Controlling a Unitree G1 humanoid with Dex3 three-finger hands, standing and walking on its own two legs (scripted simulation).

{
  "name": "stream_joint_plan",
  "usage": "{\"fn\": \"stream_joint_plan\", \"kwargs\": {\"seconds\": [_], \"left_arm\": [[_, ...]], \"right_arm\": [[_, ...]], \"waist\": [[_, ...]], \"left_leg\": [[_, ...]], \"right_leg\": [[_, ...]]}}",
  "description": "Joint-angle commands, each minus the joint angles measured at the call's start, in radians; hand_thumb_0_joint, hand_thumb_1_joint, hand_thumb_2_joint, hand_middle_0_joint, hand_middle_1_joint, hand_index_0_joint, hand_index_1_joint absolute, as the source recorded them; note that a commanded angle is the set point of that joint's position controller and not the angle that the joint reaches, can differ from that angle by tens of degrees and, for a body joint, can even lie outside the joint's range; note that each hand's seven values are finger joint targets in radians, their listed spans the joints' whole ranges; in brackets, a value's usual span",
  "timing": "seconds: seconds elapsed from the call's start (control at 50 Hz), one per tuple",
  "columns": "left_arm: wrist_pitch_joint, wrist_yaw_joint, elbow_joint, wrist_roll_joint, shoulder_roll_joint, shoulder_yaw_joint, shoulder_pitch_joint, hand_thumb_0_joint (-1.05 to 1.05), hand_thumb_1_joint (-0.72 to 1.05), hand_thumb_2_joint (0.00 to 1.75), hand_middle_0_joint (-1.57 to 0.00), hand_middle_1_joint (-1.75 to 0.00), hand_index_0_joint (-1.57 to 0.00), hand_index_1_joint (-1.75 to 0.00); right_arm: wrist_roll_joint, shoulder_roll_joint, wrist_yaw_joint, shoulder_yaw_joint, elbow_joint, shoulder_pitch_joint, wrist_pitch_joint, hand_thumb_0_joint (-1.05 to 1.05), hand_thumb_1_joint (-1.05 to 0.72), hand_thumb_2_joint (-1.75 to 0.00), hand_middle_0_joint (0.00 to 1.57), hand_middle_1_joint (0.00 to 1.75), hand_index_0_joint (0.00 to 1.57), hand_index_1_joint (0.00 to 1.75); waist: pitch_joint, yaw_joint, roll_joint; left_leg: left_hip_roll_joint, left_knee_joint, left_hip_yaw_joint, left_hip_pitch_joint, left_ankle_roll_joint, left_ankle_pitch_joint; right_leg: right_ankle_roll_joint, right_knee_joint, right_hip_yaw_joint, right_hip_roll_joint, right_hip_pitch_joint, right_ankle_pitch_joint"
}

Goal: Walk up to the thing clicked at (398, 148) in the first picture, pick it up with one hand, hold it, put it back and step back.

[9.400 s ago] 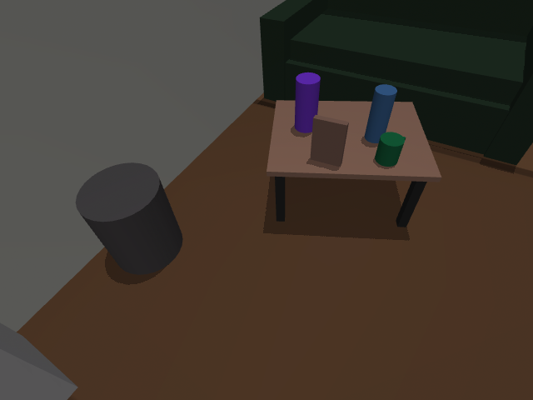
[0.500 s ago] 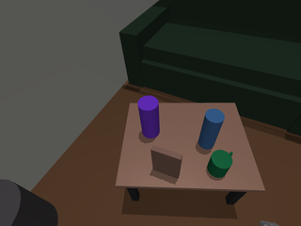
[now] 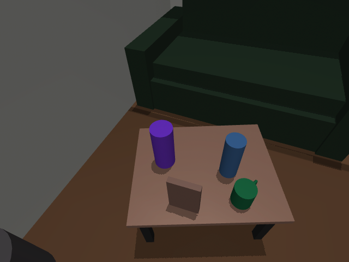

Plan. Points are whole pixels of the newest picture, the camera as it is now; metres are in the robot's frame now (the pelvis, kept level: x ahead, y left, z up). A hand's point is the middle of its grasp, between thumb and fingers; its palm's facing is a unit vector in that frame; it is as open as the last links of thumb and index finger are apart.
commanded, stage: walk up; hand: right
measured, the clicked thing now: (246, 191) +0.46 -0.25 -0.37
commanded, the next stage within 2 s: stand in 0.48 s
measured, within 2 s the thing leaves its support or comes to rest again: neither
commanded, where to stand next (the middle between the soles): +0.05 +0.01 m, yaw -1 degrees
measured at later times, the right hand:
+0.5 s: hand out of the picture +0.08 -0.25 -0.16, palm faces +0.01 +0.95 -0.33, open 7.3 cm
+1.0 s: hand out of the picture +0.09 -0.26 -0.15, palm faces -0.02 +0.94 -0.33, open 7.3 cm
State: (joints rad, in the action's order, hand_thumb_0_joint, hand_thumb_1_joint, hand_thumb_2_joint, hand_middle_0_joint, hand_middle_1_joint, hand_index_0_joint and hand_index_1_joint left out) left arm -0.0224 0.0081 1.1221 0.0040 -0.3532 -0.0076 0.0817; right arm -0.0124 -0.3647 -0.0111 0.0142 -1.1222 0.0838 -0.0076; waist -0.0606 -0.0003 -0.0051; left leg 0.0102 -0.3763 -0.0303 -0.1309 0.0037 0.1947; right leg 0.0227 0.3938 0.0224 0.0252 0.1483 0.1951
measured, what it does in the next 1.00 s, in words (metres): stands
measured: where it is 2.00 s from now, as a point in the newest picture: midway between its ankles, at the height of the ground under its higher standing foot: outside the picture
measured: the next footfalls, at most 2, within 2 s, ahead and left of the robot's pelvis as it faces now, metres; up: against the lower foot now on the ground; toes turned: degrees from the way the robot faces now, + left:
none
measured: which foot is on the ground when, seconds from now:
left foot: down 0.00-1.00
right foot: down 0.00-1.00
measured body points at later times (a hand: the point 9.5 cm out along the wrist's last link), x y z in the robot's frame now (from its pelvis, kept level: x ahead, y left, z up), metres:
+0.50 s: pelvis +0.01 +0.00 +0.00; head +0.02 +0.00 +0.45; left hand +0.09 +0.30 -0.13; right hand +0.08 -0.30 -0.13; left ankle +0.01 +0.12 -0.74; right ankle +0.01 -0.13 -0.74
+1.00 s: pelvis +0.00 +0.00 +0.00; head +0.01 -0.01 +0.45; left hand +0.08 +0.30 -0.13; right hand +0.09 -0.31 -0.13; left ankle +0.01 +0.12 -0.74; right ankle +0.01 -0.13 -0.74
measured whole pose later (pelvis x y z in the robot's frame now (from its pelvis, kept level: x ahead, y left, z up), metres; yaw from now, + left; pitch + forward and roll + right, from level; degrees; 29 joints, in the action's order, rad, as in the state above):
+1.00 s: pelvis +0.00 +0.00 +0.00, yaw +0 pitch -2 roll +0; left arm -0.01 0.01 1.13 0.01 -0.35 -0.01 0.11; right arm -0.01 -0.35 -0.01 0.01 -1.15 0.08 -0.01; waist -0.05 0.00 -0.01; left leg 0.02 -0.31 -0.03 -0.10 0.01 0.16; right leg 0.02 0.32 0.02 0.02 0.12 0.16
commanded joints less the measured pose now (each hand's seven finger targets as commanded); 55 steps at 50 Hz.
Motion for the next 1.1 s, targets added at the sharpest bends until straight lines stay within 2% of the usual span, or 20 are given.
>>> {"fn": "stream_joint_plan", "kwargs": {"seconds": [0.0,0.06,0.18,0.44,0.46,0.48,0.54,0.64,0.72,0.76,0.94,1.0,1.04,1.08], "left_arm": [[-0.020,-0.016,-0.050,0.002,-0.227,0.048,-0.053,0.00,0.90,0.90,-0.20,-0.30,-0.20,-0.30],[-0.019,-0.016,-0.044,0.006,-0.221,0.048,-0.064,0.00,0.90,0.90,-0.20,-0.30,-0.20,-0.30],[-0.019,-0.017,-0.037,0.006,-0.217,0.050,-0.057,0.00,0.90,0.90,-0.20,-0.30,-0.20,-0.30],[-0.013,-0.020,-0.031,0.005,-0.207,0.048,-0.043,0.00,0.90,0.90,-0.20,-0.30,-0.20,-0.30],[-0.011,-0.019,-0.035,0.005,-0.212,0.046,-0.046,0.00,0.90,0.90,-0.20,-0.30,-0.20,-0.30],[-0.011,-0.018,-0.034,0.002,-0.205,0.046,-0.033,0.00,0.90,0.90,-0.20,-0.30,-0.20,-0.30],[-0.009,-0.017,-0.036,0.002,-0.204,0.044,-0.030,0.00,0.90,0.90,-0.20,-0.30,-0.20,-0.30],[-0.010,-0.017,-0.045,0.003,-0.207,0.044,-0.029,0.00,0.90,0.90,-0.20,-0.30,-0.20,-0.30],[-0.009,-0.017,-0.046,0.003,-0.207,0.043,-0.031,0.00,0.90,0.90,-0.20,-0.30,-0.20,-0.30],[-0.012,-0.018,-0.051,0.005,-0.211,0.043,-0.034,0.00,0.90,0.90,-0.20,-0.30,-0.20,-0.30],[-0.010,-0.015,-0.051,0.006,-0.215,0.043,-0.021,0.00,0.90,0.90,-0.20,-0.30,-0.20,-0.30],[-0.009,-0.015,-0.053,0.007,-0.215,0.045,-0.026,0.00,0.90,0.90,-0.20,-0.30,-0.20,-0.30],[-0.011,-0.013,-0.050,0.003,-0.210,0.042,-0.011,0.00,0.90,0.90,-0.20,-0.30,-0.20,-0.30],[-0.012,-0.014,-0.054,0.004,-0.218,0.043,-0.022,0.00,0.90,0.90,-0.20,-0.30,-0.20,-0.30]], "right_arm": [[0.003,-0.199,0.007,0.039,0.059,-0.057,-0.020,0.00,-0.90,-0.90,0.20,0.30,0.20,0.30],[0.001,-0.199,0.007,0.042,0.050,-0.052,-0.018,0.00,-0.90,-0.90,0.20,0.30,0.20,0.30],[0.001,-0.201,0.008,0.045,0.042,-0.045,-0.020,0.00,-0.90,-0.90,0.20,0.30,0.20,0.30],[0.001,-0.198,0.011,0.049,0.041,-0.048,-0.017,0.00,-0.90,-0.90,0.20,0.30,0.20,0.30],[0.003,-0.193,0.013,0.041,0.042,-0.048,-0.021,0.00,-0.90,-0.90,0.20,0.30,0.20,0.30],[0.004,-0.200,0.013,0.043,0.042,-0.058,-0.024,0.00,-0.90,-0.90,0.20,0.30,0.20,0.30],[0.005,-0.197,0.014,0.040,0.037,-0.052,-0.026,0.00,-0.90,-0.90,0.20,0.30,0.20,0.30],[0.004,-0.198,0.015,0.037,0.037,-0.050,-0.028,0.00,-0.90,-0.90,0.20,0.30,0.20,0.30],[0.005,-0.198,0.014,0.035,0.032,-0.044,-0.025,0.00,-0.90,-0.90,0.20,0.30,0.20,0.30],[0.006,-0.196,0.014,0.036,0.037,-0.049,-0.024,0.00,-0.90,-0.90,0.20,0.30,0.20,0.30],[0.003,-0.198,0.010,0.034,0.038,-0.045,-0.020,0.00,-0.90,-0.90,0.20,0.30,0.20,0.30],[0.002,-0.197,0.011,0.034,0.040,-0.039,-0.022,0.00,-0.90,-0.90,0.20,0.30,0.20,0.30],[0.004,-0.199,0.010,0.034,0.037,-0.048,-0.023,0.00,-0.90,-0.90,0.20,0.30,0.20,0.30],[0.003,-0.192,0.008,0.033,0.039,-0.036,-0.022,0.00,-0.90,-0.90,0.20,0.30,0.20,0.30]], "waist": [[0.078,-0.002,0.014],[0.070,0.004,0.019],[0.103,0.004,0.016],[0.091,0.001,0.000],[0.091,0.006,0.017],[0.102,-0.003,0.013],[0.100,0.001,0.012],[0.123,0.001,-0.001],[0.103,0.007,-0.002],[0.112,0.008,0.016],[0.062,0.008,0.004],[0.078,0.010,0.004],[0.076,0.001,0.003],[0.082,0.009,0.019]], "left_leg": [[0.105,0.081,0.088,0.018,-0.031,-0.025],[0.104,0.089,0.087,0.013,-0.030,-0.001],[0.112,0.093,0.081,0.040,-0.031,-0.048],[0.114,0.102,0.074,0.045,-0.029,-0.075],[0.132,0.114,0.102,0.032,-0.026,-0.146],[0.133,0.106,0.101,0.058,-0.025,-0.179],[0.129,0.106,0.096,0.064,-0.020,-0.176],[0.130,0.106,0.088,0.072,-0.019,-0.215],[0.130,0.112,0.092,0.066,-0.017,-0.168],[0.129,0.103,0.089,0.075,-0.019,-0.184],[0.121,0.127,0.093,0.030,-0.016,-0.038],[0.125,0.127,0.097,0.028,-0.016,-0.068],[0.123,0.124,0.100,0.043,-0.015,-0.058],[0.122,0.119,0.097,0.042,-0.014,-0.065]], "right_leg": [[-0.043,-0.089,0.094,0.097,0.002,-0.105],[-0.043,-0.101,0.096,0.094,0.008,-0.083],[-0.040,-0.089,0.092,0.094,-0.016,-0.137],[-0.037,-0.080,0.085,0.086,-0.012,-0.163],[-0.031,-0.078,0.081,0.093,-0.034,-0.181],[-0.030,-0.083,0.081,0.094,-0.029,-0.190],[-0.028,-0.093,0.080,0.093,-0.024,-0.183],[-0.029,-0.091,0.078,0.101,-0.055,-0.227],[-0.030,-0.108,0.080,0.102,-0.042,-0.187],[-0.029,-0.109,0.078,0.103,-0.042,-0.208],[-0.032,-0.142,0.086,0.099,-0.012,-0.089],[-0.034,-0.128,0.085,0.101,-0.029,-0.112],[-0.033,-0.135,0.084,0.098,-0.011,-0.087],[-0.035,-0.134,0.086,0.099,-0.011,-0.086]]}}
